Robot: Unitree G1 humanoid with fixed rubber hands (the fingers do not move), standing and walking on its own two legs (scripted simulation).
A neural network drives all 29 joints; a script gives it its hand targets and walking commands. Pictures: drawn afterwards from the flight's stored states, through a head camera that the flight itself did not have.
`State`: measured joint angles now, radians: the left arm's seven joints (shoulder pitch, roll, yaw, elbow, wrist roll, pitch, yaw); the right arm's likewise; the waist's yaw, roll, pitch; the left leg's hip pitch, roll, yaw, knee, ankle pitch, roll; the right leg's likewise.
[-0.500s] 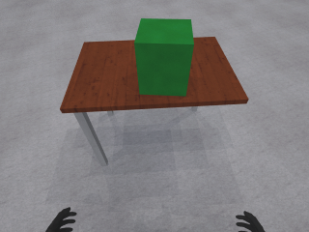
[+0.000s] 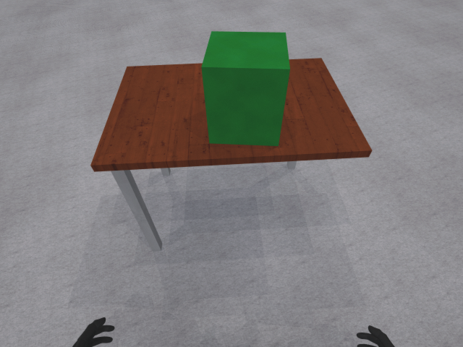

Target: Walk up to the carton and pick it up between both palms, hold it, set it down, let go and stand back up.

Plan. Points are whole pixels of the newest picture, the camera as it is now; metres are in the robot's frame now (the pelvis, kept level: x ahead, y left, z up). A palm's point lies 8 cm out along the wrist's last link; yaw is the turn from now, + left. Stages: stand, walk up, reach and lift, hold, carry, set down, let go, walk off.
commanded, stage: walk up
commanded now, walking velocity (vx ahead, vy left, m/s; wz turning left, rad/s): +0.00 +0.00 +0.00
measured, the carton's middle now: (245, 90) +0.78 +0.00 +0.01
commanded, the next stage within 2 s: none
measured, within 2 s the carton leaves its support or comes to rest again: neither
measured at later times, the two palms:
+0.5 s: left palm out of the picture +0.06 +0.27 -0.06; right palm out of the picture +0.12 -0.34 -0.13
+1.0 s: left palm (71, 334) +0.16 +0.32 -0.10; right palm (406, 326) +0.19 -0.30 -0.11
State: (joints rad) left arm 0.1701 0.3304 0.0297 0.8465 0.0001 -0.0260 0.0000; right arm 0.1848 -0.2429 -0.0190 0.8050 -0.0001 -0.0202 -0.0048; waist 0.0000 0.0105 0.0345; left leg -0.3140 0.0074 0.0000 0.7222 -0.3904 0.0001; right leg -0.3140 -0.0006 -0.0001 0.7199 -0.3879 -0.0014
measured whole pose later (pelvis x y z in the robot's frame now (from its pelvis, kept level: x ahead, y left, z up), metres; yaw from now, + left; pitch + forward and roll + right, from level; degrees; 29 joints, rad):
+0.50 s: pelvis +0.04 -0.06 +0.00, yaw +1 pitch -3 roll +3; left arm 0.36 0.40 0.10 0.86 0.00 -0.08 -0.03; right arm 0.28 -0.33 -0.06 0.81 0.00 -0.06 0.00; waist 0.00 0.05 0.11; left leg -0.46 -0.05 -0.10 1.11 -0.44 0.01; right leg -0.28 0.01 -0.02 0.75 -0.42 -0.06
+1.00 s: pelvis +0.10 -0.01 -0.01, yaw +3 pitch -5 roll -1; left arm 0.26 0.39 0.08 0.82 0.00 -0.06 -0.02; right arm 0.27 -0.35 -0.07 0.81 0.00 -0.08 0.00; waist 0.00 0.03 0.14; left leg -0.40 -0.01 -0.04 0.79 -0.31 0.01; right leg -0.38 0.00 -0.02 1.11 -0.50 -0.03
